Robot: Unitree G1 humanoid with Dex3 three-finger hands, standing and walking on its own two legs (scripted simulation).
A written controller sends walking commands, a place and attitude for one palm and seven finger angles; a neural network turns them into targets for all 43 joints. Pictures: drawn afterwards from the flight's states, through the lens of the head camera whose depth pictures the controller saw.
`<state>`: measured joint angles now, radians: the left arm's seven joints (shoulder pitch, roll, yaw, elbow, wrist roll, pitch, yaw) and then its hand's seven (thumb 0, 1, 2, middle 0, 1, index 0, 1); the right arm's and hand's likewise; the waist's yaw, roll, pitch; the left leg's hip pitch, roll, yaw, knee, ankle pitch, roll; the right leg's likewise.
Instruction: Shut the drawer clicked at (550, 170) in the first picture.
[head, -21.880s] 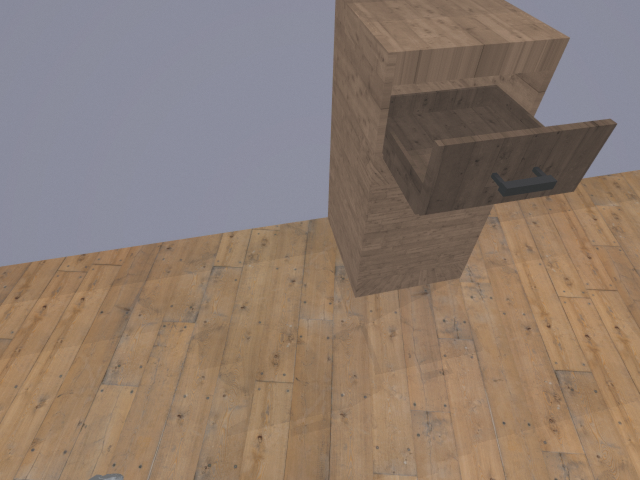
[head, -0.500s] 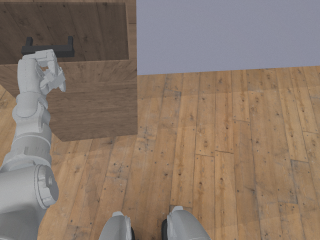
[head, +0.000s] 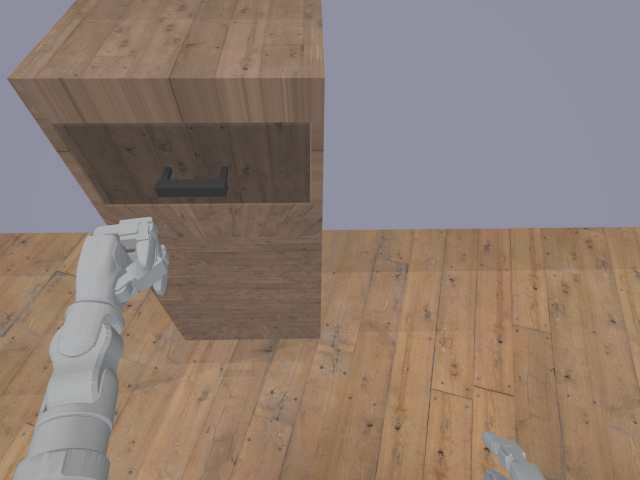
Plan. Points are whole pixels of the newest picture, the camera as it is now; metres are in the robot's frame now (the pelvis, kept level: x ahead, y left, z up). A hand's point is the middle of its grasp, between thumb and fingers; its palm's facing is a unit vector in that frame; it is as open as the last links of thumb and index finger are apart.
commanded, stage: draw the hand back to the body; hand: left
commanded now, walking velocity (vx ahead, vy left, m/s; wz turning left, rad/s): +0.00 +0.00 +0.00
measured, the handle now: (194, 180) +0.58 +0.23 +0.01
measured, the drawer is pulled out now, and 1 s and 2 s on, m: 0.00 0.00 0.00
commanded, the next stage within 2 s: step back with the hand held close in 0.88 s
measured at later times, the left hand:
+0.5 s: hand (69, 340) +0.23 +0.22 +0.16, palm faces +0.35 -0.88 -0.32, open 3.2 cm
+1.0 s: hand (9, 407) +0.17 +0.22 +0.19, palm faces +0.42 -0.82 -0.39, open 3.2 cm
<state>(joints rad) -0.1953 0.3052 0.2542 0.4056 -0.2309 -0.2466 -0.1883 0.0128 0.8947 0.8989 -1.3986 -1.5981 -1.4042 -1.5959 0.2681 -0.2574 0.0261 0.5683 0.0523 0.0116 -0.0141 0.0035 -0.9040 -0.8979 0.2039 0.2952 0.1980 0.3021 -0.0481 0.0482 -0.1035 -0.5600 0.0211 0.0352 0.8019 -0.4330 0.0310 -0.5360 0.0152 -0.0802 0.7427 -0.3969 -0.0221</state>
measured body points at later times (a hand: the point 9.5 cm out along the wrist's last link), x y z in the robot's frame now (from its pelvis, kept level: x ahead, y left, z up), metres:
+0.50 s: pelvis +0.00 -0.01 +0.03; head -0.02 -0.04 +0.48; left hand +0.20 +0.27 +0.18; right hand +0.19 -0.22 -0.05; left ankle -0.02 +0.09 -0.71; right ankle -0.02 -0.11 -0.71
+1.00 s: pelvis -0.01 -0.02 +0.03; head -0.04 -0.05 +0.48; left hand +0.14 +0.26 +0.21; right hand +0.18 -0.24 -0.05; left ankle -0.02 +0.09 -0.71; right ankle -0.02 -0.11 -0.71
